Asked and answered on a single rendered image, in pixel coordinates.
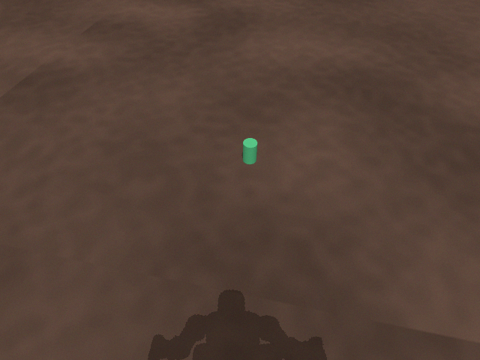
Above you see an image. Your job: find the can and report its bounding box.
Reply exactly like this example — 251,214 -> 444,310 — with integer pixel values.
243,138 -> 257,164

